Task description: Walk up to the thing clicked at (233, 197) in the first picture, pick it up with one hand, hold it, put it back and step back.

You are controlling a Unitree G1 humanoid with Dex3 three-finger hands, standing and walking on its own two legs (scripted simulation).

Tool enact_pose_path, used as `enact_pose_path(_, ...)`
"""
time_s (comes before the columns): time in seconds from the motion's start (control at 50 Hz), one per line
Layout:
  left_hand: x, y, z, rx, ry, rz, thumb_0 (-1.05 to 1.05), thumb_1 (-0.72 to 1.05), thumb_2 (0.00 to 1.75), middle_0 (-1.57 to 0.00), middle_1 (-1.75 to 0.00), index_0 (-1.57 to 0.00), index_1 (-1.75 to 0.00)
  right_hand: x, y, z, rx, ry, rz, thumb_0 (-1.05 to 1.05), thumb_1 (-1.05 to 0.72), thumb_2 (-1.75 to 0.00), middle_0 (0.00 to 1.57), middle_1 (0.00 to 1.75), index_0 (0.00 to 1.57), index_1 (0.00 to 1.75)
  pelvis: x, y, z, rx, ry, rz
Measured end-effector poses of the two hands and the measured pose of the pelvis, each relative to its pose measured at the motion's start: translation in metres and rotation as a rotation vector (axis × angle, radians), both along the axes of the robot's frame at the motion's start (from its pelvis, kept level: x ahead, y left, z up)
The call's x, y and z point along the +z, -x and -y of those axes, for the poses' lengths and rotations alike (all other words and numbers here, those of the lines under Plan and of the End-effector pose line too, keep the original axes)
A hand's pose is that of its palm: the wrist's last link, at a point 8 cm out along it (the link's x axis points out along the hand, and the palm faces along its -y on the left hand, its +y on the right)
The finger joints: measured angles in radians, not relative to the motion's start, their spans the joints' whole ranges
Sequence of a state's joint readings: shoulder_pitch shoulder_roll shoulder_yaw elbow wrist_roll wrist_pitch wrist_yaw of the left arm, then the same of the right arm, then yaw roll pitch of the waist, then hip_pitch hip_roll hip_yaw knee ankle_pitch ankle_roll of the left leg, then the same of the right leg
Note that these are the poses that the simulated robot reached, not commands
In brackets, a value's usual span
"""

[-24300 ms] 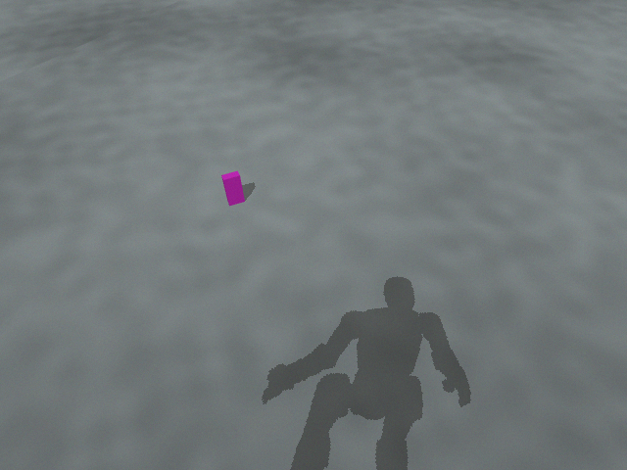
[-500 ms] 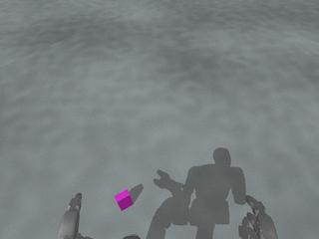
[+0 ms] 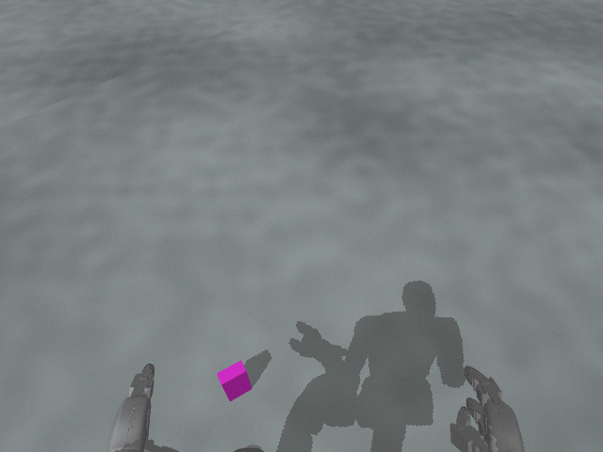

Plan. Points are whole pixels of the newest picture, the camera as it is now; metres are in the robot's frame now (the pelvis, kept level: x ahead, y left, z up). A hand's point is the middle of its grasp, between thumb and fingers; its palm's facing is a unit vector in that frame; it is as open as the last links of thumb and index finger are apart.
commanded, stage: home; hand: left
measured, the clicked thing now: (235, 381) +0.41 +0.22 -0.65
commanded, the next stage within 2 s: stand in 0.36 s
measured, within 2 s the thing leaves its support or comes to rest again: neither
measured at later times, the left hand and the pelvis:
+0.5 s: hand (175, 430) +0.17 +0.19 -0.06, palm faces +0.10 -0.95 -0.28, open 17.7 cm; pelvis +0.00 +0.01 +0.00, yaw +0 degrees
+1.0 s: hand out of the picture +0.11 +0.24 -0.11, palm faces -0.01 -0.94 -0.33, open 8.3 cm; pelvis -0.01 +0.01 +0.02, yaw +1 degrees
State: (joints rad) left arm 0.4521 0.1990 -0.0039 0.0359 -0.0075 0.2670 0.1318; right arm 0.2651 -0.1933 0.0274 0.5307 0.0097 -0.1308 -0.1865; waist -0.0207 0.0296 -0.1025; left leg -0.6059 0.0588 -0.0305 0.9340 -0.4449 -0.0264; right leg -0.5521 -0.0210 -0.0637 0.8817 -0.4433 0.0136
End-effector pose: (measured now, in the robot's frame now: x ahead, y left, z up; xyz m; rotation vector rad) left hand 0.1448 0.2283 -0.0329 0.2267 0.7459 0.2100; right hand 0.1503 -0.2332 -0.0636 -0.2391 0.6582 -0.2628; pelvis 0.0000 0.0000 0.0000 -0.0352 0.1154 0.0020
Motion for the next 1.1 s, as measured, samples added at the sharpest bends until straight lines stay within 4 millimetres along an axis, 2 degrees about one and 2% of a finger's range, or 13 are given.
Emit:
enact_pose_path(0.48, 0.000, -0.002, -0.005, -0.003, -0.001, -0.005, -0.01, -0.59, 0.02, -0.05, -0.04, -0.05, -0.04, -0.001, 0.001, -0.006, 0.003, -0.003, -0.012, 0.01, -0.90, -0.90, 0.20, 0.30, 0.21, 0.30, 0.001, -0.002, -0.005, -0.002, 0.003, -0.002)
enact_pose_path(0.56, 0.000, -0.003, -0.005, -0.003, -0.002, -0.003, -0.01, -0.55, 0.06, -0.08, -0.09, -0.08, -0.09, -0.001, 0.001, -0.006, 0.001, -0.001, -0.011, 0.01, -0.90, -0.90, 0.20, 0.30, 0.21, 0.30, 0.001, -0.002, -0.005, -0.003, 0.003, -0.001)
enact_pose_path(0.64, 0.001, -0.003, -0.005, -0.004, -0.002, 0.001, -0.01, -0.40, 0.21, -0.14, -0.17, -0.14, -0.17, 0.000, 0.001, -0.005, -0.002, 0.001, -0.009, 0.01, -0.90, -0.90, 0.20, 0.30, 0.21, 0.30, 0.001, -0.002, -0.005, -0.003, 0.003, 0.002)
enact_pose_path(0.76, 0.001, -0.002, -0.004, -0.005, 0.000, 0.003, 0.00, -0.04, 0.56, -0.18, -0.25, -0.18, -0.26, 0.001, 0.002, -0.005, -0.001, 0.003, -0.006, 0.01, -0.90, -0.90, 0.20, 0.30, 0.20, 0.30, 0.002, 0.000, -0.005, -0.003, 0.002, 0.005)
enact_pose_path(0.86, -0.023, 0.002, -0.020, -0.111, -0.040, -0.048, 0.00, 0.33, 0.76, -0.20, -0.28, -0.20, -0.28, -0.014, 0.013, 0.007, 0.130, 0.040, -0.218, 0.01, -0.90, -0.90, 0.20, 0.30, 0.21, 0.30, 0.008, 0.006, -0.005, 0.006, -0.020, 0.068)
enact_pose_path(0.98, -0.042, 0.036, -0.053, -0.060, -0.044, -0.207, 0.01, 0.68, 0.86, -0.20, -0.29, -0.20, -0.30, -0.014, 0.042, 0.031, 0.089, 0.035, -0.366, 0.01, -0.90, -0.89, 0.20, 0.30, 0.21, 0.30, 0.019, 0.007, -0.009, 0.009, -0.025, 0.103)
enact_pose_path(1.1, -0.048, 0.079, -0.074, 0.006, -0.056, -0.363, 0.01, 0.84, 0.89, -0.20, -0.30, -0.20, -0.30, -0.011, 0.070, 0.041, 0.042, 0.030, -0.472, 0.01, -0.90, -0.90, 0.20, 0.30, 0.20, 0.30, 0.031, 0.006, -0.012, 0.015, -0.025, 0.129)
